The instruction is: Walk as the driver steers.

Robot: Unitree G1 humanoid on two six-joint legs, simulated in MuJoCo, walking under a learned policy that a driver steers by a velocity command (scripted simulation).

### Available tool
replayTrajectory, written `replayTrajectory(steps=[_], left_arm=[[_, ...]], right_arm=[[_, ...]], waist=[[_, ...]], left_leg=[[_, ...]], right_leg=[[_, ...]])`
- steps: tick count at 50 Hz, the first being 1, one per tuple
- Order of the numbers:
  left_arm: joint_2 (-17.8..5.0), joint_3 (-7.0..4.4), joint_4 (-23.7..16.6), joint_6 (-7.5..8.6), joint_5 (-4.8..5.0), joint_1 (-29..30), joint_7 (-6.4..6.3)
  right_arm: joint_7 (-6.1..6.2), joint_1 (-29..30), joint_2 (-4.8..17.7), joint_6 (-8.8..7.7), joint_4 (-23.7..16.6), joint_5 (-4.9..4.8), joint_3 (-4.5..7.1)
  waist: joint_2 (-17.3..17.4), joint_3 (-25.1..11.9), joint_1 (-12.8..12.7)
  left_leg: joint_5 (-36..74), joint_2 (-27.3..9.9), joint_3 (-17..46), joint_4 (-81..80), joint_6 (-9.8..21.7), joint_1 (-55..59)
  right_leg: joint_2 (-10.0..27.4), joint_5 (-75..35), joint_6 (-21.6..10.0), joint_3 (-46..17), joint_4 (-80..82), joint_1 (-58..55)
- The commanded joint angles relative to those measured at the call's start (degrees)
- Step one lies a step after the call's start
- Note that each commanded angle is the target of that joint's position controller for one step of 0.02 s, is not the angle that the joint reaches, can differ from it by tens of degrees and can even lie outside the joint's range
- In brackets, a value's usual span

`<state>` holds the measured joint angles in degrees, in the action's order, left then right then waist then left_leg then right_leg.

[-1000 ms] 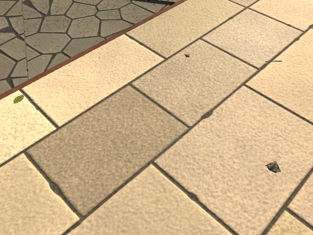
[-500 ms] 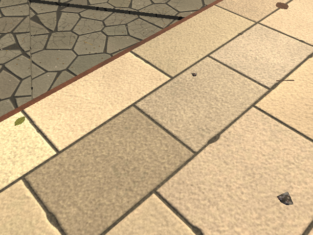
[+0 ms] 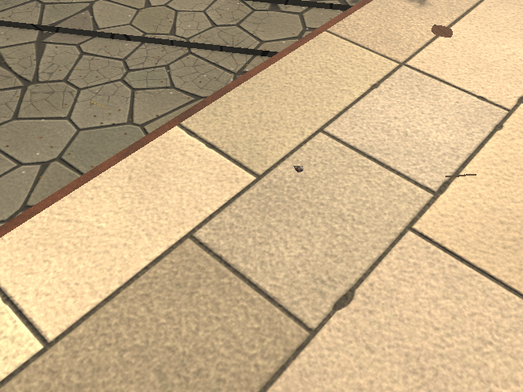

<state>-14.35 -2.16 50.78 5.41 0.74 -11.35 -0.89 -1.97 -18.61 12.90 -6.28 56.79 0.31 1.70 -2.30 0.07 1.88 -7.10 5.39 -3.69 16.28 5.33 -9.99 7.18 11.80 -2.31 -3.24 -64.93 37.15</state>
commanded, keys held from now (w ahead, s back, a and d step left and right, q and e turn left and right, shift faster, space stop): w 0.48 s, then w+q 0.52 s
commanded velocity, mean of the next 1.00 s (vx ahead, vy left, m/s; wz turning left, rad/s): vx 0.50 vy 0.00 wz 0.19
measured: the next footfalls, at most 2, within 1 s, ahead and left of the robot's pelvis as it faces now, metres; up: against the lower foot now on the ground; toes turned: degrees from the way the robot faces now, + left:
right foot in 0.30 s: +0.33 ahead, -0.17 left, +0.00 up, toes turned -2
left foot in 0.88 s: +0.63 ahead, +0.08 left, +0.00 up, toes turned +13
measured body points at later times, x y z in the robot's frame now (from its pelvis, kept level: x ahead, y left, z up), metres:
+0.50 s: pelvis +0.27 -0.08 +0.00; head +0.29 -0.10 +0.45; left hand +0.33 +0.18 -0.12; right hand +0.36 -0.35 -0.14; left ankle +0.27 +0.08 -0.66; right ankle +0.29 -0.16 -0.74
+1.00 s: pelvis +0.54 +0.00 -0.02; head +0.58 +0.01 +0.43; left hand +0.56 +0.28 -0.15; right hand +0.73 -0.23 -0.13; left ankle +0.59 +0.07 -0.74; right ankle +0.45 -0.18 -0.64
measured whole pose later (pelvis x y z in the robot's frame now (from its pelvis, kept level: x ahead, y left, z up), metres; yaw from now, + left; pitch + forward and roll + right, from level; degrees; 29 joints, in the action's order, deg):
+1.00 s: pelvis +0.54 +0.00 -0.02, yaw +15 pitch +2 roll +0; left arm -14.7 -2.3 50.8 7.4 0.8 -13.9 -0.2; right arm -2.1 -10.5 15.2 -4.0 46.0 -0.8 4.3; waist -0.2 2.3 0.1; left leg -9.4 5.1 -0.9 30.2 5.8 -22.9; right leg 2.5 22.7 -0.9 -1.7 -71.0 21.7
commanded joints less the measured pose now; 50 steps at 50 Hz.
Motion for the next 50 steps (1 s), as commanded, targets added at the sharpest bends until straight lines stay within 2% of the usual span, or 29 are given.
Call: replayTrajectory(steps=[1, 5, 10, 12, 13, 14, 15, 16, 17, 18, 19, 20, 22, 23, 25, 28, 32, 38, 39, 41, 42, 43, 44, 45, 46, 47, 48, 49, 50], left_arm=[[-2.4, -0.66, -2.4, -0.32, -0.68, -1.9, -0.37], [-1.6, -0.33, -4.8, 0.28, -0.22, 7.2, 0.28], [-2.3, -0.11, -7.5, 0.81, 0.57, 14.3, 1.99], [-3.5, -0.45, -8.0, 1.33, 0.58, 13.4, 2.61], [-4.5, -0.92, -7.5, 1.56, 0.54, 10.7, 2.73], [-6.2, -1.99, -5.7, 1.71, 0.41, 4.5, 2.61], [-9.8, -3.61, -2.5, 1.85, 0.25, -6.7, 2.20], [-16.5, -5.19, -1.1, 1.59, -0.93, -15.8, 1.90], [-14.3, -4.58, -0.2, 1.29, -0.71, -17.8, 2.25], [-9.9, -3.19, -1.0, 1.45, -0.37, -13.5, 2.34], [-7.4, -2.38, -2.4, 1.34, -0.30, -8.0, 2.28], [-5.7, -1.75, -3.1, 1.27, -0.50, -3.6, 2.57], [-3.6, -1.12, -2.7, 1.42, -1.03, -1.3, 3.02], [-3.8, -1.24, -2.0, 1.60, -1.03, -2.3, 3.08], [-5.5, -1.73, -0.7, 1.80, -1.18, -4.2, 2.62], [-6.4, -2.06, 0.8, 1.55, -1.52, -6.7, 1.50], [-6.9, -2.00, 1.7, 1.45, -1.41, -7.9, 0.58], [-7.5, -2.36, 4.0, 0.00, -0.70, -11.6, -0.11], [-7.9, -2.51, 4.0, -0.41, -0.58, -11.3, -0.26], [-9.6, -2.94, 3.0, -1.15, -0.45, -9.3, -0.69], [-10.5, -3.18, 2.6, -1.56, -0.46, -8.6, -0.99], [-10.9, -3.23, 2.0, -2.07, -0.46, -7.2, -1.23], [-10.8, -2.97, 0.9, -1.93, -0.48, -7.0, -1.40], [-4.0, -0.89, -1.5, -0.47, -2.21, -11.2, -0.41], [-3.4, -0.07, -2.7, 2.35, -0.86, -10.9, 0.70], [-7.7, -1.36, -4.4, 4.02, 1.29, -4.0, 1.32], [-7.8, -1.29, -5.6, 4.61, 1.57, -0.9, 1.27], [-7.5, -1.61, -5.2, 4.40, 0.41, -0.2, 0.72], [-8.0, -2.26, -5.3, 3.61, -0.58, -0.7, 0.29]], right_arm=[[1.14, 2.2, 7.6, -0.93, -3.2, -0.10, 1.23], [1.95, -2.2, 9.2, -0.21, -2.3, -0.98, 1.51], [2.06, -6.5, 9.7, 0.94, -0.3, -1.47, 1.79], [2.21, -6.1, 10.4, 1.52, -0.2, -1.52, 2.14], [2.24, -5.1, 10.8, 1.83, -0.4, -1.52, 2.27], [2.25, -3.8, 10.5, 2.13, -0.7, -1.35, 2.08], [2.22, -3.2, 8.5, 2.20, -1.6, -0.65, 1.29], [1.92, -7.4, 3.2, 1.29, -3.2, 0.04, -0.46], [1.56, -9.5, 1.7, -0.26, -2.4, -1.08, -1.07], [1.34, -5.0, 8.3, -1.25, -3.2, -2.44, 0.56], [1.37, -0.5, 9.5, -1.56, -4.6, -2.87, 0.89], [1.72, 1.7, 8.7, -1.26, -4.9, -2.21, 1.02], [2.07, 0.8, 6.7, 0.35, -4.6, -1.29, 1.43], [2.12, -0.2, 5.4, 1.01, -4.3, -1.21, 1.32], [2.26, 0.8, 4.9, 1.77, -4.8, -1.23, 1.50], [2.17, 6.4, 4.7, 2.08, -6.6, -1.27, 1.74], [1.34, 13.0, 4.0, 1.85, -8.8, -1.52, 1.59], [-0.70, 21.1, 2.9, 1.76, -13.6, -1.53, 0.98], [-1.15, 21.6, 3.1, 1.71, -14.4, -1.57, 1.02], [-1.80, 19.8, 4.4, 1.73, -15.3, -1.56, 1.69], [-1.87, 16.3, 5.7, 1.88, -15.0, -1.56, 2.47], [-1.78, 8.5, 7.9, 1.97, -13.3, -1.73, 3.87], [-0.97, -1.2, 12.2, 2.21, -11.1, -1.71, 5.95], [0.16, -6.3, 18.6, 2.52, -10.4, -1.55, 7.42], [0.06, -7.0, 17.5, 2.09, -11.3, -1.25, 6.56], [0.22, -5.8, 13.5, 1.87, -11.2, -0.76, 5.64], [0.33, -1.6, 10.9, 1.66, -12.0, -1.15, 4.98], [0.20, 3.1, 9.2, 1.65, -13.4, -1.29, 4.36], [0.25, 5.9, 7.5, 1.70, -14.5, -1.00, 3.78]], waist=[[4.4, 3.0, -2.7], [4.5, 3.1, 0.6], [5.4, 4.7, 2.8], [6.1, 4.1, 1.5], [6.8, 2.7, -0.4], [6.6, -0.8, -3.9], [4.6, -8.1, -8.2], [-7.4, -17.5, -8.6], [-14.9, -22.5, -8.1], [-9.2, -14.9, -7.7], [-5.4, -9.3, -6.2], [-1.3, -5.3, -4.4], [-2.2, -2.4, -1.4], [-2.2, -2.0, -0.9], [-1.4, -0.7, -0.3], [-0.7, 0.9, -1.7], [-1.0, 2.8, -3.6], [0.0, 5.8, -6.1], [-0.3, 5.8, -5.8], [-2.1, 3.3, -3.7], [-3.5, 0.4, -1.6], [-3.4, -3.9, 2.7], [-0.7, -9.0, 7.1], [13.3, -15.5, 4.3], [14.6, -23.6, 3.5], [10.1, -17.3, 5.3], [6.2, -10.7, 3.6], [1.4, -6.6, 0.7], [1.2, -4.5, -1.5]], left_leg=[[3.7, -16.3, 12.4, -11.6, 9.9, -5.4], [4.6, -15.3, 9.5, -10.7, 7.3, -0.6], [3.2, -18.6, 10.3, -6.7, 6.5, 8.1], [5.6, -20.0, 11.1, -3.7, 5.6, 10.7], [11.1, -19.9, 10.7, -0.7, 4.9, 11.0], [20.6, -17.7, 8.8, 6.6, 3.7, 10.2], [22.6, -14.2, 5.7, 20.4, 1.9, 4.0], [4.1, -6.5, 1.1, 43.7, -2.1, -16.9], [-24.3, -1.7, 7.1, 55.8, -2.9, -30.0], [-22.0, -5.7, 10.7, 60.9, -1.7, -35.4], [-16.4, -8.9, 9.1, 59.9, -0.9, -35.4], [-11.8, -11.2, 7.9, 56.2, -1.2, -32.8], [-7.1, -13.5, 7.8, 50.6, -1.8, -26.7], [-6.1, -13.5, 7.2, 49.5, -2.2, -25.5], [-2.8, -13.6, 7.0, 46.7, -3.0, -27.9], [4.9, -13.3, 8.3, 39.0, -3.6, -33.0], [13.9, -11.0, 7.5, 27.3, -2.9, -31.5], [9.5, -10.0, 4.3, 19.8, -1.1, -35.1], [6.8, -9.6, 3.1, 19.3, -0.5, -34.7], [0.8, -6.6, -0.8, 19.0, 1.2, -28.0], [-1.8, -4.3, -2.8, 19.5, 2.3, -22.1], [-0.7, -1.8, -3.8, 17.2, 3.9, -11.6], [1.6, -3.3, 2.1, 14.7, 6.6, 5.3], [0.9, -18.4, 28.7, 13.5, 15.1, 26.9], [-4.9, -26.2, 53.3, 2.6, 21.8, 35.8], [-4.0, -23.3, 45.1, 1.5, 17.5, 32.1], [-0.2, -20.8, 35.8, 1.3, 14.7, 23.0], [4.7, -18.3, 29.5, 0.3, 12.8, 13.1], [8.6, -16.2, 25.5, -1.2, 11.9, 6.1]], right_leg=[[2.5, -8.7, 1.6, -0.2, 8.3, 1.7], [-0.1, -17.3, 2.0, 1.9, 24.3, 0.1], [-1.8, -12.9, 1.0, 2.5, 32.9, 0.1], [-2.6, -8.4, -0.6, 2.9, 35.3, -2.7], [-3.8, -6.7, -1.5, 4.0, 36.4, -7.1], [-5.8, -6.1, -2.8, 5.5, 37.7, -15.6], [-3.5, -7.4, -5.3, 2.8, 36.7, -31.0], [11.3, -5.3, -12.8, -18.9, 37.8, -54.1], [17.0, 1.6, -17.7, -39.1, 47.1, -61.2], [15.0, 3.6, -14.7, -33.5, 47.9, -55.0], [12.7, 0.0, -12.4, -24.3, 48.6, -46.8], [10.0, -4.8, -11.2, -18.0, 50.8, -38.7], [6.3, -8.9, -9.7, -10.9, 54.5, -30.3], [5.6, -11.6, -10.2, -9.0, 55.5, -28.6], [5.4, -16.6, -10.7, -5.5, 56.8, -28.5], [5.7, -19.0, -9.8, -1.4, 57.8, -30.9], [4.8, -16.6, -7.6, 4.5, 59.5, -32.0], [8.5, -21.5, -6.4, 8.8, 55.7, -43.5], [9.0, -25.1, -6.0, 9.5, 53.9, -44.8], [9.0, -42.8, -4.7, 11.6, 47.4, -45.3], [8.8, -52.8, -4.0, 12.5, 41.4, -45.1], [7.3, -57.5, -2.8, 13.9, 30.9, -42.5], [4.7, -48.2, -0.7, 14.3, 16.2, -31.9], [-4.1, -4.5, 2.7, 13.1, -6.0, -7.9], [-11.1, 21.9, 2.9, 0.6, -17.4, 4.6], [-7.0, 17.6, 1.2, -3.6, -18.4, 10.3], [-4.3, 12.0, 0.3, -2.5, -14.0, 10.2], [-2.1, 8.6, 0.6, -1.7, -8.9, 6.4], [-0.6, 6.8, 1.2, -1.5, -4.9, 2.0]])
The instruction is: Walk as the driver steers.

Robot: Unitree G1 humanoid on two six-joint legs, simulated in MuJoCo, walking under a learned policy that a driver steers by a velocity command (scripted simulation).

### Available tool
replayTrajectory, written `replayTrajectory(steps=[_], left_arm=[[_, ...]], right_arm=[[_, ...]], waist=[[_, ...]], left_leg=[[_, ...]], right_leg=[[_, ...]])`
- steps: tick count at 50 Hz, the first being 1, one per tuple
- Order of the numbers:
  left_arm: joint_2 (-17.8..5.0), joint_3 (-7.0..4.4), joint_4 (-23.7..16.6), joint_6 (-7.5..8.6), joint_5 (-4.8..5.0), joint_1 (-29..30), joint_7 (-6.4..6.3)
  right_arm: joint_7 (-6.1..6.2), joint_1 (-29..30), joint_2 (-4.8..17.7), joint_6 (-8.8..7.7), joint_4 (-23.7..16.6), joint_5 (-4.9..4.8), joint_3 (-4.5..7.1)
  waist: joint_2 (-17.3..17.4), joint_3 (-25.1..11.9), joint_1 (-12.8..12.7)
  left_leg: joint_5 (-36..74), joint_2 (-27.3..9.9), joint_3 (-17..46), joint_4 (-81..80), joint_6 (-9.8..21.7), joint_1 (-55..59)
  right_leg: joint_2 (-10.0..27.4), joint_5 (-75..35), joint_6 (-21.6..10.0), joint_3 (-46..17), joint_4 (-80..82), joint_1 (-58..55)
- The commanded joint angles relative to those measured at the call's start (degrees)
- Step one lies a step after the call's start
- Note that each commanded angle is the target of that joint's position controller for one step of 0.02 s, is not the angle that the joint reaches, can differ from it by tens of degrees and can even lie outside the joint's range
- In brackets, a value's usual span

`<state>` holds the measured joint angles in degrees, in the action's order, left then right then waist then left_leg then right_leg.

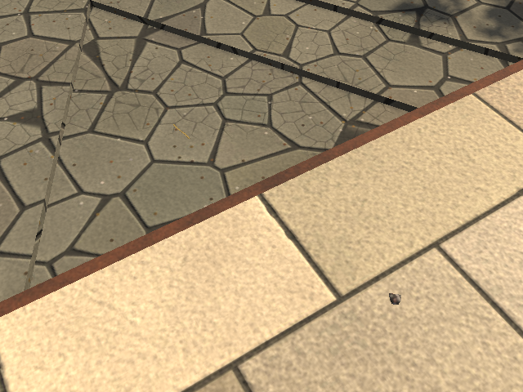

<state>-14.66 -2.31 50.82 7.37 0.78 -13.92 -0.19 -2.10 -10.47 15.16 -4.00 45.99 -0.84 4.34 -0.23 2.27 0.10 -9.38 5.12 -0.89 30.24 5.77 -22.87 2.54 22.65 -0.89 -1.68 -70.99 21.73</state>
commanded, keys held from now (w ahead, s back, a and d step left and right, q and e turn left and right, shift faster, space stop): w+q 0.02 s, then q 0.58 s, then w+q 0.12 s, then w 0.28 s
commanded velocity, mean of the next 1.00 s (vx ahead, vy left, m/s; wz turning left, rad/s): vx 0.23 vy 0.00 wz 0.51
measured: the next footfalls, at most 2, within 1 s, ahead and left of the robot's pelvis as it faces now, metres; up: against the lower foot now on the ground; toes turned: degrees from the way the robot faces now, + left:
right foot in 0.34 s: +0.35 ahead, -0.09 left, +0.00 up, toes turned +17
left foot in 0.78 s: +0.17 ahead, +0.11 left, +0.00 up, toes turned +30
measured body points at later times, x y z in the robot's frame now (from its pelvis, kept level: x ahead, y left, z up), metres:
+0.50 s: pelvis +0.19 -0.03 +0.00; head +0.24 -0.03 +0.45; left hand +0.29 +0.27 -0.08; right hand +0.40 -0.27 -0.11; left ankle +0.09 +0.08 -0.63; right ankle +0.31 -0.10 -0.73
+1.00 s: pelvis +0.24 +0.05 +0.02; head +0.23 +0.08 +0.47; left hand +0.24 +0.35 -0.10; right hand +0.38 -0.15 -0.10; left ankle +0.14 +0.08 -0.73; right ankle +0.42 -0.05 -0.63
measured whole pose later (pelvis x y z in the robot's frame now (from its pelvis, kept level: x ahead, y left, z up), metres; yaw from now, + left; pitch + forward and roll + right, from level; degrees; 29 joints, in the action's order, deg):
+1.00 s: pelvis +0.24 +0.05 +0.02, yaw +30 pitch +2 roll -3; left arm -16.0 -3.2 43.1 4.9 -2.3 -11.7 0.5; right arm -3.7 -25.3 11.7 -6.6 45.5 4.5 1.5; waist -0.7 -2.3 2.0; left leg -17.0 -0.2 -0.5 20.4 3.8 -6.0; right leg -1.0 1.6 0.7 -4.7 -58.1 42.1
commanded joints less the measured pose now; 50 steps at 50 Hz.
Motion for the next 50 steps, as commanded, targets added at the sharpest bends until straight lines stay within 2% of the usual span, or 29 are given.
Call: replayTrajectory(steps=[1, 4, 6, 8, 12, 15, 16, 17, 18, 19, 20, 21, 22, 24, 26, 30, 33, 36, 38, 39, 40, 41, 42, 43, 44, 46, 47, 48, 50], left_arm=[[-7.3, -2.32, -5.8, 0.71, -0.98, 1.0, -0.43], [-5.6, -2.33, -7.5, -0.97, -1.85, 1.9, -1.19], [-4.3, -1.95, -9.1, -1.31, -2.13, 5.7, -1.53], [-3.3, -1.52, -10.3, -1.49, -1.78, 9.1, -1.30], [-5.0, -1.78, -12.8, -1.91, -0.95, 14.2, -0.41], [-7.6, -2.73, -12.7, -1.15, -1.39, 11.2, -0.01], [-8.0, -2.95, -12.1, -0.63, -1.78, 8.0, -0.11], [-10.7, -3.50, -11.9, -0.41, -2.96, 3.8, -0.54], [-12.0, -3.32, -12.8, -1.16, -4.00, 2.3, -1.03], [-11.4, -3.67, -12.1, -2.19, -2.41, 0.5, -0.76], [-7.5, -2.80, -14.1, -2.83, -1.59, 3.6, -0.89], [-5.5, -2.07, -14.6, -3.76, -1.64, 5.7, -1.13], [-5.1, -1.64, -14.9, -4.59, -1.84, 7.5, -1.24], [-6.9, -2.03, -14.5, -5.48, -2.50, 9.5, -1.46], [-7.2, -2.37, -14.2, -5.64, -2.62, 9.2, -1.61], [-8.9, -3.20, -13.7, -6.14, -1.90, 8.9, -2.04], [-11.4, -4.19, -13.4, -6.41, -0.53, 9.3, -1.55], [-12.4, -4.74, -12.5, -6.24, 0.95, 9.1, -1.02], [-9.8, -4.09, -11.5, -6.57, 1.21, 9.1, -0.85], [-5.7, -2.97, -11.7, -6.56, 0.46, 9.9, -0.22], [3.8, 0.34, -15.2, -4.23, -7.66, 5.9, 0.13], [-0.7, -0.41, -17.4, -2.72, -4.63, 7.8, 1.13], [-7.1, -2.58, -16.0, -2.10, -2.19, 12.5, 0.02], [-9.9, -3.41, -15.0, -1.37, -2.38, 11.1, -1.06], [-11.2, -4.04, -13.5, -0.90, -2.68, 9.2, -1.32], [-5.3, -1.81, -13.1, -0.87, -3.86, 7.8, -0.50], [-4.7, -1.55, -12.8, -1.02, -3.47, 7.5, 0.18], [-4.5, -1.35, -12.5, -1.24, -3.02, 7.6, 0.83], [-3.8, -0.89, -12.2, -1.66, -3.11, 8.2, 1.66]], right_arm=[[0.54, -1.4, 4.9, -0.49, -4.2, 0.40, 0.94], [1.59, -2.3, 8.2, -0.58, -4.7, 0.70, 1.73], [2.41, -4.0, 9.1, 0.09, -4.5, 0.39, 2.11], [3.10, -5.6, 8.9, 1.24, -4.6, -0.29, 2.18], [4.12, -7.3, 8.6, 3.04, -4.8, -0.60, 2.21], [4.82, -4.5, 7.9, 3.55, -6.6, -0.38, 2.12], [4.78, -2.6, 7.2, 3.56, -7.6, -0.47, 1.86], [4.60, -2.3, 4.4, 3.28, -9.3, 0.29, 0.95], [4.41, -12.4, 1.0, 3.04, -8.6, 1.05, 0.15], [3.76, -18.5, 6.3, 2.95, -8.4, -0.04, 0.58], [3.84, -14.8, 11.0, 3.93, -7.2, -0.63, 2.00], [4.10, -9.4, 11.8, 5.18, -8.0, -0.53, 2.48], [4.43, -7.3, 11.0, 6.42, -8.3, -0.42, 2.61], [4.37, -7.1, 7.7, 7.53, -9.3, -0.61, 2.05], [4.39, -7.1, 5.3, 7.41, -10.0, -0.67, 1.50], [3.89, -3.3, 4.8, 7.08, -12.3, 0.06, 0.97], [2.66, -3.9, 6.0, 6.94, -12.4, -0.03, 1.26], [1.57, -6.3, 6.9, 6.72, -11.1, -0.03, 1.91], [1.36, -13.6, 5.7, 6.19, -6.8, 0.14, 2.04], [1.75, -18.7, 6.7, 5.78, -4.6, 0.09, 2.44], [-0.83, -26.0, 10.5, -0.40, -3.0, 6.64, 2.79], [-1.41, -19.8, 12.1, -4.51, -7.1, 8.45, 2.87], [-1.31, -12.1, 7.6, -5.86, -8.2, 7.36, 1.80], [-1.64, -7.3, 8.2, -5.91, -8.0, 4.47, 1.78], [-1.48, -6.1, 7.5, -5.59, -7.9, 3.25, 1.35], [-1.36, -7.7, 6.0, -3.70, -6.1, 4.36, -0.16], [-1.42, -9.4, 5.9, -3.29, -5.7, 5.20, -0.43], [-1.38, -11.5, 5.7, -3.34, -5.0, 5.49, -0.60], [-1.41, -15.1, 4.8, -3.76, -2.9, 5.70, -1.34]], waist=[[0.5, -6.0, -1.2], [1.7, -3.9, -2.2], [3.1, -4.0, -1.1], [5.0, -5.9, 0.4], [6.8, -7.0, 2.3], [7.7, -7.4, 0.0], [7.2, -8.4, -2.1], [2.3, -14.1, -3.1], [-11.8, -19.8, 1.2], [-18.4, -25.6, 2.3], [-9.8, -20.6, 0.7], [-5.4, -15.3, -0.3], [-3.7, -11.8, 0.0], [-5.9, -7.0, 1.3], [-7.9, -7.1, 1.0], [-7.8, -10.0, -0.3], [-9.6, -10.1, 0.0], [-9.5, -8.7, 1.6], [-5.7, -7.8, 4.5], [2.9, -5.6, 6.0], [17.9, -0.5, 3.5], [22.9, 3.8, 5.3], [14.0, 8.1, 4.5], [11.4, 4.4, 1.7], [8.2, 1.0, 0.7], [6.7, 1.8, -0.4], [6.6, 1.3, 0.3], [6.6, 1.0, 1.2], [6.0, 0.4, 2.1]], left_leg=[[12.1, -14.8, 21.4, -16.5, 11.4, 14.8], [32.3, -12.5, 14.9, -15.8, 11.1, 7.3], [37.8, -9.8, 11.4, -13.5, 8.9, 5.6], [35.4, -8.0, 10.9, -11.3, 6.3, 5.9], [24.8, -9.4, 17.4, -7.2, 3.9, 10.3], [20.3, -10.2, 24.0, -1.1, 2.9, 14.4], [18.1, -8.0, 23.6, 3.4, 1.4, 13.6], [10.1, -4.1, 20.4, 14.7, -1.0, 8.2], [-29.6, 4.4, 14.2, 29.3, -4.5, -5.3], [-33.4, 1.5, 12.7, 40.5, -6.2, -11.7], [-28.2, -1.5, 12.2, 45.5, -8.3, -14.1], [-23.6, -2.9, 9.6, 46.5, -9.6, -15.5], [-20.9, -4.2, 8.6, 46.2, -10.3, -14.8], [-16.7, -5.1, 5.3, 42.3, -10.4, -10.0], [-15.4, -5.2, 3.1, 36.8, -10.4, -8.4], [-12.5, -8.1, 2.4, 27.0, -9.6, -5.6], [-11.5, -8.0, -0.7, 19.5, -7.1, 0.4], [-10.9, -7.1, -3.4, 9.8, -3.4, 7.2], [-9.9, -3.8, -5.7, -0.1, -0.6, 18.3], [-17.8, -8.4, 3.6, -7.5, 2.1, 24.3], [-9.8, -17.5, 16.9, -5.8, 6.3, 29.2], [-35.7, -29.3, 44.7, -21.7, 12.4, 22.6], [-36.7, -26.3, 38.8, -22.9, 8.0, 21.3], [-29.5, -23.2, 30.1, -21.0, 5.2, 20.2], [-23.9, -20.6, 23.7, -20.8, 4.8, 18.6], [-18.7, -19.1, 18.6, -21.5, 4.1, 14.9], [-16.2, -18.8, 16.6, -22.1, 5.2, 15.5], [-13.6, -19.0, 15.5, -22.6, 6.4, 17.1], [-7.2, -18.7, 13.1, -22.3, 7.7, 20.6]], right_leg=[[4.6, -5.0, 0.5, -3.1, 3.4, 14.4], [2.7, -8.2, 3.4, -0.6, 11.4, 11.7], [0.2, -14.4, 4.3, 0.6, 20.3, 10.5], [-2.2, -21.5, 4.1, 0.8, 29.0, 7.5], [-4.7, -24.6, 3.9, -1.4, 38.6, 6.0], [-4.2, -21.6, 2.1, -3.8, 44.3, 3.1], [-3.1, -27.4, 0.7, -3.0, 49.3, -2.3], [5.0, -42.1, -2.7, -8.6, 47.7, -15.0], [19.3, -68.3, -11.7, -22.6, 43.5, -31.4], [27.4, -55.9, -18.5, -36.4, 45.6, -34.2], [22.9, -43.7, -16.8, -31.0, 47.1, -29.4], [18.7, -35.6, -13.8, -22.9, 48.1, -23.9], [15.8, -29.9, -12.4, -18.5, 49.9, -17.9], [11.0, -24.7, -11.3, -10.2, 53.9, -7.8], [10.3, -25.5, -12.1, -6.2, 55.2, -7.7], [14.0, -25.5, -13.9, -4.0, 55.8, -10.5], [14.4, -6.8, -12.1, -2.7, 59.0, -7.1], [15.5, 4.1, -9.4, -1.8, 59.4, -4.5], [11.8, 10.9, -5.9, 2.5, 52.7, 1.9], [7.2, 12.0, -2.0, 8.0, 38.3, 10.5], [3.4, 8.7, -1.2, 6.2, 16.8, 24.7], [-4.3, 7.7, -0.8, -7.4, 16.5, 38.1], [-4.6, -0.4, -2.1, -13.0, 14.5, 40.1], [-4.5, -5.5, -1.0, -8.4, 9.5, 36.5], [-3.9, -9.5, -0.3, -6.9, 8.5, 32.0], [-2.9, -17.5, 0.5, -5.1, 8.4, 29.5], [-2.9, -20.2, 1.3, -4.2, 9.3, 29.8], [-2.7, -22.5, 1.9, -3.9, 11.1, 30.4], [-2.2, -27.3, 2.6, -3.3, 16.1, 31.0]])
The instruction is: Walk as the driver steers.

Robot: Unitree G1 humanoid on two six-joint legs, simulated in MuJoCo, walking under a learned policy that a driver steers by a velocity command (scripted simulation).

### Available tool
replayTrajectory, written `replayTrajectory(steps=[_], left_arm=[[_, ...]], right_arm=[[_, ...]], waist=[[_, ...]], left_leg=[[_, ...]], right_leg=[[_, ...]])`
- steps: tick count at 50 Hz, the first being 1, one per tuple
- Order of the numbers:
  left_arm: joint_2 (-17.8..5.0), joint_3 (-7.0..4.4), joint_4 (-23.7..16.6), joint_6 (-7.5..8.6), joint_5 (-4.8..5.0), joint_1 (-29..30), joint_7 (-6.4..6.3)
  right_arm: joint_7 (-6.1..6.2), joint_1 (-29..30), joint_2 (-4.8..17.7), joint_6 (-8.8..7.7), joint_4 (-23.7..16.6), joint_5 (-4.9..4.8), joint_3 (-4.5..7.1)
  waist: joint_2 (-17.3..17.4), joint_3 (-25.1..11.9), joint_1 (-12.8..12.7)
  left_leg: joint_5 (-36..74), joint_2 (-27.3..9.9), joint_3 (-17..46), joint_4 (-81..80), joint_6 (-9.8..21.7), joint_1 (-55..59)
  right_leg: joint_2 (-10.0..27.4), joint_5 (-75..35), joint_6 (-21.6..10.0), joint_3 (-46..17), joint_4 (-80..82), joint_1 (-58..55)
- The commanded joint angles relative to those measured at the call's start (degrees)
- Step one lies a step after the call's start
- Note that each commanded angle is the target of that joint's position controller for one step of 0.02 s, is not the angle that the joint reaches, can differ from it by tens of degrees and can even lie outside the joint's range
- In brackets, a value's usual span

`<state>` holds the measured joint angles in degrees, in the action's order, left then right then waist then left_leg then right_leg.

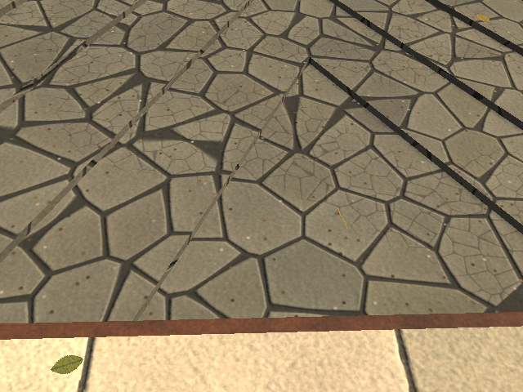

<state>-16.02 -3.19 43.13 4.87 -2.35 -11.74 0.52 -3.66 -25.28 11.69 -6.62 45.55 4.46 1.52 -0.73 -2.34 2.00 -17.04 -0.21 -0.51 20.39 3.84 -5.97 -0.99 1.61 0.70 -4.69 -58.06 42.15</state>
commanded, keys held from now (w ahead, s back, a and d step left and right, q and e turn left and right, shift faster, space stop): w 0.12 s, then w+e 0.14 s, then e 0.22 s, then no key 0.52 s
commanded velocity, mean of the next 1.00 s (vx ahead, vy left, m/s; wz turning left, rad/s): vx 0.22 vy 0.00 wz -0.16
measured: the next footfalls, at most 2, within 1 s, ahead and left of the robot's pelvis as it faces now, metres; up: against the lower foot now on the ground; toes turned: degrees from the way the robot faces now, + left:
right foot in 0.30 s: +0.36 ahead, -0.13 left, +0.00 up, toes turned -5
left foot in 0.76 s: +0.49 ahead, +0.08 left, +0.00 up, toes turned -9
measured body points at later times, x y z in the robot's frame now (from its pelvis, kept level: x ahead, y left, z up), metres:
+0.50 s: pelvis +0.27 -0.05 -0.01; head +0.29 -0.04 +0.44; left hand +0.39 +0.20 -0.14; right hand +0.36 -0.32 -0.12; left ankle +0.26 +0.11 -0.67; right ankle +0.32 -0.12 -0.75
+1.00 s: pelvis +0.39 -0.01 -0.01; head +0.41 +0.00 +0.44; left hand +0.55 +0.23 -0.13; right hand +0.51 -0.28 -0.11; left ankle +0.45 +0.09 -0.75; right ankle +0.32 -0.12 -0.75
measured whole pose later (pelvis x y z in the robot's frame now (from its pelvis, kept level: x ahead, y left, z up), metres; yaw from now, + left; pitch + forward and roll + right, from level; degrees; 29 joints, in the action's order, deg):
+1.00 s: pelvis +0.39 -0.01 -0.01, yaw -12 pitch +2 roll -1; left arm -16.0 -2.7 44.6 3.6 0.5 -13.8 3.8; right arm -4.5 -4.9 15.4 -4.5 45.3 -0.2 -1.1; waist 0.3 0.2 -0.3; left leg -12.4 -2.0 -2.9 30.7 1.3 -20.2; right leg -3.8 17.7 -0.2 -5.8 -27.4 11.4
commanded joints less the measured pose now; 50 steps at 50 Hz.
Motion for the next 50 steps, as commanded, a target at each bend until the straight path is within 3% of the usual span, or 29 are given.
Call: replayTrajectory(steps=[1, 6, 9, 11, 13, 14, 15, 16, 17, 18, 19, 20, 21, 22, 23, 25, 26, 27, 30, 34, 36, 38, 39, 40, 41, 42, 43, 47, 50], left_arm=[[-2.0, 0.29, -4.5, 0.62, -0.25, 6.5, 1.39], [-0.1, 1.87, -6.7, -0.85, -0.59, 13.7, 3.50], [-0.3, 1.96, -8.1, -1.29, -0.54, 17.2, 4.12], [-0.7, 1.73, -8.9, -1.46, -0.44, 18.4, 4.07], [-2.3, 0.94, -9.0, -1.49, 0.05, 17.0, 3.64], [-3.9, 0.13, -8.2, -1.10, 0.82, 14.5, 3.33], [-6.0, -0.89, -5.3, -0.28, 1.68, 6.4, 2.76], [-7.3, -1.14, -1.4, 0.35, 1.21, -5.4, 2.16], [-9.4, -1.81, 2.0, 0.17, 1.41, -19.7, 1.92], [-8.6, -1.82, 6.1, 0.65, -0.62, -29.7, 1.66], [-12.0, -3.14, 6.3, 2.30, -0.37, -22.4, 1.42], [-10.0, -3.03, 4.4, 2.67, 0.84, -12.0, 1.12], [-6.6, -1.70, 3.1, 2.75, 1.31, -6.0, 1.01], [-4.4, -1.00, 1.6, 2.99, 1.51, -0.9, 1.27], [-4.2, -0.87, -0.2, 2.98, 1.50, 1.8, 1.72], [-8.7, -2.33, -3.2, 3.68, 0.93, 6.0, 2.67], [-10.7, -3.03, -4.3, 4.01, 0.53, 6.7, 3.11], [-11.1, -3.32, -4.7, 4.22, 0.31, 5.7, 3.36], [-9.0, -3.11, -4.2, 4.15, 0.34, 1.4, 3.56], [-8.1, -3.02, -4.2, 3.02, 1.11, -1.1, 4.10], [-7.7, -2.63, -4.1, 2.32, 1.77, -0.4, 4.30], [-5.1, -1.34, -3.2, 1.72, 2.50, -1.7, 4.83], [-3.3, -0.79, -3.2, 1.38, 2.60, -6.9, 4.74], [-1.9, -0.04, -1.3, 1.35, 2.72, -13.3, 4.41], [-4.9, -0.78, -0.5, 0.25, 2.58, -10.5, 4.04], [-5.9, -0.99, -1.1, -0.60, 2.76, -8.1, 3.78], [-7.9, -1.54, -0.9, -0.94, 2.92, -7.1, 3.75], [-7.2, -1.43, -1.8, -0.51, 2.90, -3.5, 3.14], [-6.3, -1.27, -1.4, -0.67, 3.04, -3.8, 2.76]], right_arm=[[0.07, -1.4, 7.9, -1.27, -1.4, 0.41, 1.12], [-0.73, -7.1, 7.3, -0.43, 3.7, 0.31, 0.04], [-0.25, -8.5, 8.2, -0.13, 6.0, 0.23, -0.11], [0.32, -7.4, 8.7, 0.01, 6.8, 0.45, -0.24], [0.94, -5.8, 10.9, -0.13, 7.0, 0.55, 0.25], [1.23, -4.6, 12.4, -0.08, 6.5, 0.31, 0.76], [1.25, -4.9, 13.6, -0.03, 5.9, 0.67, 1.08], [1.50, -9.1, 10.1, 0.08, 5.3, 2.17, -0.19], [0.59, -16.5, 4.4, -0.44, 3.0, 3.39, -2.79], [-1.01, -2.5, 9.2, 0.08, 0.8, -1.03, -0.65], [-0.26, 7.6, 9.5, -0.04, -3.2, -2.81, 0.29], [1.47, 9.2, 12.1, 0.18, -3.1, -1.34, 0.84], [2.90, 6.7, 10.8, 0.42, -3.4, 0.86, 0.37], [3.60, 5.2, 7.7, 0.93, -3.3, 1.34, -0.71], [3.96, 3.3, 6.7, 1.50, -3.5, 1.10, -1.09], [3.79, 0.8, 8.4, 2.46, -2.8, -0.64, -0.71], [3.45, 0.3, 9.1, 3.05, -2.0, -1.22, -0.55], [3.08, 1.1, 8.7, 3.59, -1.8, -1.37, -0.71], [2.30, 7.9, 7.8, 4.76, -2.8, -0.91, -1.33], [2.78, 13.7, 10.0, 3.53, -3.0, -1.17, -1.04], [3.03, 15.7, 10.6, 2.50, -3.1, -2.34, -0.95], [3.42, 17.0, 11.5, 1.16, -3.4, -4.11, -0.89], [3.50, 18.3, 15.2, 0.35, -4.9, -5.19, -0.55], [1.87, 21.7, 12.1, 0.04, -5.6, -5.82, -1.92], [0.38, 21.7, 9.7, 0.95, -4.2, -5.57, -2.27], [-0.96, 21.5, 11.3, 1.51, -3.4, -5.30, -1.83], [-1.41, 20.9, 12.5, 1.86, -3.6, -5.04, -1.04], [-0.70, 22.2, 12.6, 1.29, -4.1, -4.40, -0.33], [-0.82, 23.5, 11.4, 1.16, -4.2, -5.03, -0.49]], waist=[[6.6, 4.8, 0.4], [6.8, 7.4, 2.9], [7.3, 8.8, 3.6], [7.9, 9.2, 2.7], [8.7, 7.4, 0.2], [7.6, 5.0, -2.1], [6.4, 0.3, -5.2], [0.8, -11.3, -6.7], [-11.2, -31.0, -9.4], [-4.6, -25.9, -15.5], [-1.0, -8.3, -12.4], [1.7, -2.8, -8.3], [0.5, -4.2, -3.3], [-0.2, -2.6, 0.5], [-0.2, -2.9, 2.6], [0.0, -3.0, 4.3], [-0.1, -2.5, 4.1], [-0.7, -2.1, 3.3], [-1.2, -1.0, 0.1], [-2.3, -2.0, -3.2], [-1.5, -2.9, -3.1], [0.7, -5.3, -2.3], [5.8, -11.9, -5.1], [9.4, -15.4, -7.7], [5.7, -10.6, -6.2], [3.4, -6.9, -5.8], [2.7, -4.7, -4.5], [3.2, -3.7, -2.4], [3.5, -3.1, -2.7]], left_leg=[[3.8, -13.2, 11.4, -12.3, 10.0, 4.9], [16.6, -14.3, 9.0, -11.7, 11.5, 9.4], [21.6, -15.3, 6.6, -12.0, 10.6, 13.4], [26.4, -16.0, 4.7, -12.3, 9.2, 14.0], [44.0, -15.7, 1.2, -9.2, 7.1, 14.1], [56.7, -13.3, -2.8, -3.2, 4.5, 13.0], [64.9, -9.6, -6.2, 7.9, 1.0, 6.9], [52.1, -7.2, -5.2, 24.0, -3.8, -8.2], [9.8, 2.1, -0.2, 48.8, -10.1, -29.2], [-15.6, 5.4, 6.4, 61.5, -8.7, -36.6], [-13.7, 0.9, 8.6, 62.5, -6.6, -40.4], [-12.7, -3.2, 8.1, 58.5, -6.1, -35.7], [-12.6, -5.0, 8.0, 54.0, -5.3, -28.6], [-12.1, -6.5, 7.0, 50.4, -5.0, -22.8], [-12.6, -6.7, 6.7, 46.9, -5.5, -18.3], [-5.9, -5.2, 3.4, 41.7, -6.7, -15.4], [-2.1, -4.6, 1.5, 38.7, -7.6, -13.8], [1.0, -4.2, 0.2, 36.0, -8.4, -13.0], [7.8, -5.4, 1.3, 27.4, -8.5, -16.1], [8.8, -5.9, 2.1, 16.6, -7.6, -20.6], [11.9, -5.3, 1.0, 9.5, -6.6, -18.5], [28.0, -6.0, 1.4, 2.4, -2.4, -10.8], [47.0, -12.9, 7.7, 2.9, 6.1, -2.0], [44.3, -17.6, 13.8, 5.1, 11.3, 3.7], [35.9, -14.6, 11.9, 6.1, 7.6, -1.2], [27.5, -10.8, 8.0, 6.1, 3.3, -6.7], [22.3, -8.2, 5.3, 6.3, 1.2, -6.6], [17.8, -8.4, 5.0, 6.2, 2.2, -3.2], [18.3, -8.5, 5.3, 6.3, 2.3, -1.9]], right_leg=[[1.8, -8.2, 1.1, 0.7, 5.7, 10.3], [2.9, -10.0, -1.2, 5.1, 19.0, 8.4], [1.4, -7.2, -4.1, 7.5, 25.0, 5.5], [0.2, -4.3, -6.0, 8.5, 26.3, 0.9], [-2.3, -0.9, -7.6, 10.7, 26.0, -7.5], [-4.5, -1.6, -8.4, 13.0, 27.9, -15.1], [-6.8, -6.2, -9.2, 13.9, 27.8, -30.4], [-0.5, -21.0, -15.3, 6.1, 19.7, -55.9], [18.3, -23.6, -32.9, -22.8, 23.8, -86.2], [21.5, -26.8, -28.9, -32.5, 33.5, -80.9], [19.9, -26.5, -22.2, -24.2, 35.5, -63.2], [17.8, -29.4, -21.6, -18.2, 37.6, -47.7], [15.2, -34.4, -22.6, -14.0, 39.9, -37.8], [14.0, -36.2, -22.6, -11.0, 42.2, -28.3], [12.9, -33.9, -22.8, -10.2, 44.5, -22.6], [9.8, -27.9, -21.0, -6.3, 46.1, -17.0], [8.5, -27.0, -19.9, -4.1, 46.1, -14.1], [7.7, -26.9, -18.8, -3.0, 45.8, -12.9], [8.5, -21.3, -16.7, -4.9, 43.9, -17.6], [12.2, -14.5, -16.6, -10.6, 39.0, -29.6], [12.0, -14.4, -15.3, -11.7, 35.9, -32.8], [7.4, -14.0, -10.3, -11.0, 32.1, -33.1], [1.7, -7.3, -4.8, -5.8, 27.8, -32.5], [-0.5, 6.3, 0.1, -2.6, 28.8, -27.8], [0.2, 11.4, 2.1, -1.6, 30.6, -29.0], [0.3, 7.8, 2.0, -1.0, 32.4, -31.1], [0.0, 7.2, 0.6, -1.6, 32.9, -28.6], [0.1, 7.3, -1.1, -2.4, 34.1, -25.4], [0.5, 7.6, 0.0, -2.4, 34.2, -25.3]])
Over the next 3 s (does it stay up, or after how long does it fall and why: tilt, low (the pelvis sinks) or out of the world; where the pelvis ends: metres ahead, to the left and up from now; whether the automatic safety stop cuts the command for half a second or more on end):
stays up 0.68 -0.12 -0.07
